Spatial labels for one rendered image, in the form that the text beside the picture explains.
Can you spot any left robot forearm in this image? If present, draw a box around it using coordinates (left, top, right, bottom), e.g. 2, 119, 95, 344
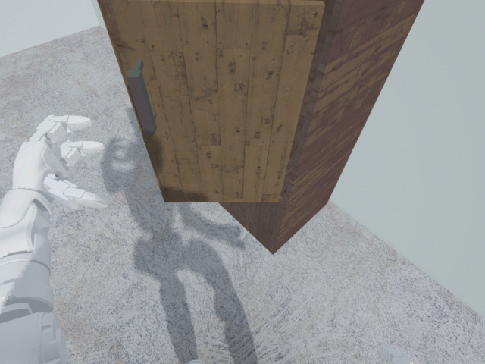
0, 189, 53, 323

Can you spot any robot left upper arm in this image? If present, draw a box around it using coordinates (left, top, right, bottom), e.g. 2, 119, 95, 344
0, 312, 67, 364

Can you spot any left robot hand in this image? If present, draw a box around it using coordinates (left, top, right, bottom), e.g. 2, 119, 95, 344
12, 114, 108, 210

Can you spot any cupboard door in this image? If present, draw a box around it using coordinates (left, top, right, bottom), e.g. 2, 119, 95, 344
97, 0, 325, 202

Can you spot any handle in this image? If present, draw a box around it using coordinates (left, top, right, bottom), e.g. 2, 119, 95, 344
127, 59, 157, 135

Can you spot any right robot hand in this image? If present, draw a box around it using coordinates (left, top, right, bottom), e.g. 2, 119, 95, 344
380, 344, 413, 364

